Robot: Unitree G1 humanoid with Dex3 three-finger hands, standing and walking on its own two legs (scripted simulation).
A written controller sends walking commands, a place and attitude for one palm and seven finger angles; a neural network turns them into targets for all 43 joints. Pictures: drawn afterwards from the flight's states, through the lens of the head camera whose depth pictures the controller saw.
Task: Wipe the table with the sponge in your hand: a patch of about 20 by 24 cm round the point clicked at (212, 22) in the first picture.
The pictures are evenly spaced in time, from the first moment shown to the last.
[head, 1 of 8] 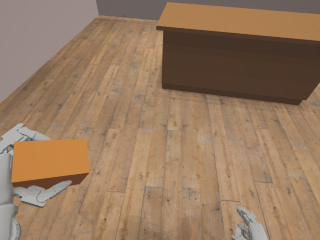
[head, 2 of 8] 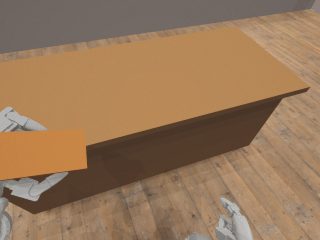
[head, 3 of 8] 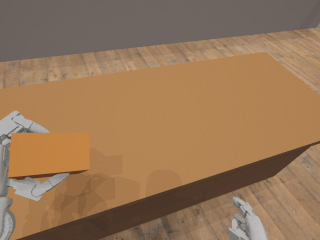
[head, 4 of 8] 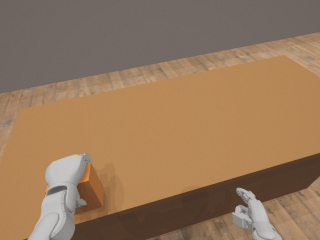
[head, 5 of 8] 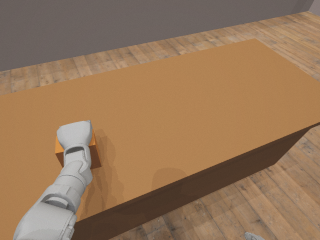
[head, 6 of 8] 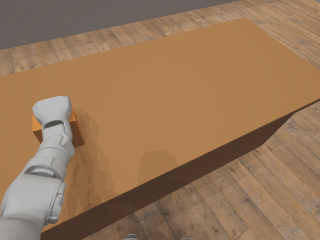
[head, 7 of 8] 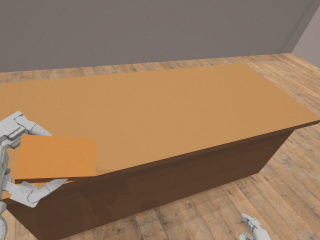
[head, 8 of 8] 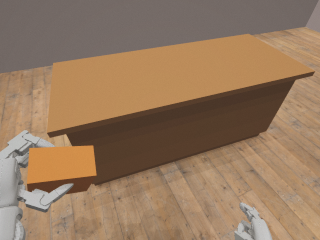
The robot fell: no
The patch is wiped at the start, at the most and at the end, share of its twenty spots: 0.00 1.00 1.00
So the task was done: yes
